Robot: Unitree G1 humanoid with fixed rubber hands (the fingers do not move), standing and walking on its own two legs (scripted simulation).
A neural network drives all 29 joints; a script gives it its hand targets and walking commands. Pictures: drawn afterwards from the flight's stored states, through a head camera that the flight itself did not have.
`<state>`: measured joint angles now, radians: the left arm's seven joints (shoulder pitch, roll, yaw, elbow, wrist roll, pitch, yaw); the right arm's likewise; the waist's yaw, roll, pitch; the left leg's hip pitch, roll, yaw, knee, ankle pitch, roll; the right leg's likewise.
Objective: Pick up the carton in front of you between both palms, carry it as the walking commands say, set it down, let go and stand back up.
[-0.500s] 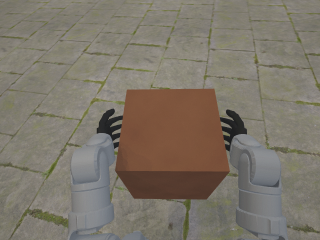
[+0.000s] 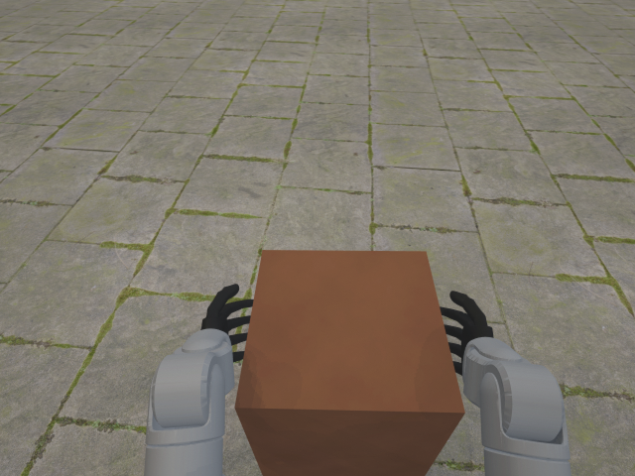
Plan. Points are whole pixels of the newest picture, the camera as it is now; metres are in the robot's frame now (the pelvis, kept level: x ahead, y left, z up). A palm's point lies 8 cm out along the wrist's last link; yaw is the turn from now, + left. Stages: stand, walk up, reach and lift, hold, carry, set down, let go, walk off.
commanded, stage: carry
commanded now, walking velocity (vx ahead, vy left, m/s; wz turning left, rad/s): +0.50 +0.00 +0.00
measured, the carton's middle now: (342, 370) +0.27 +0.00 -0.01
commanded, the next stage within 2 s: none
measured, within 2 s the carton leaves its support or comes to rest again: neither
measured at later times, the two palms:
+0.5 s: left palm (265, 182) +0.56 +0.12 +0.08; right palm (435, 183) +0.58 -0.18 +0.06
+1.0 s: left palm (266, 133) +0.75 +0.14 +0.06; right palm (409, 136) +0.75 -0.16 +0.06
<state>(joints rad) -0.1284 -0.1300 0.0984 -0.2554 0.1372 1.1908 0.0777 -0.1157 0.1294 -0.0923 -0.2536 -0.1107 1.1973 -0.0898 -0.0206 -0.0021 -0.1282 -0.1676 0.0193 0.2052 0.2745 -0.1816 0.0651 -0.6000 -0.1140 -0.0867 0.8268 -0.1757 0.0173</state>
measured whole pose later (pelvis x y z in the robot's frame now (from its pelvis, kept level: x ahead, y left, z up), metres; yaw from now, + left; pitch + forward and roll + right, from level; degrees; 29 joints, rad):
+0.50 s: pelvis +0.31 -0.05 +0.00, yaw +3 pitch +4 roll +2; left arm -0.15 -0.13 0.12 -0.33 0.11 1.18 0.08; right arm -0.16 0.13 -0.08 -0.33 -0.13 1.21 -0.09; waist 0.02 0.02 -0.05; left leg -0.55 0.08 0.09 0.85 -0.28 -0.01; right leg -0.23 -0.05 -0.21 0.32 -0.17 -0.06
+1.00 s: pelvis +0.48 -0.01 -0.02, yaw +0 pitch +4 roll +1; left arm -0.17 -0.14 0.12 -0.27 0.14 1.17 0.08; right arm -0.16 0.13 -0.10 -0.26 -0.13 1.18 -0.08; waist 0.00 -0.02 -0.12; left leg -0.37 0.04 0.22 0.53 -0.23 0.05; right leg -0.13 -0.08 -0.13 0.51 -0.41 0.05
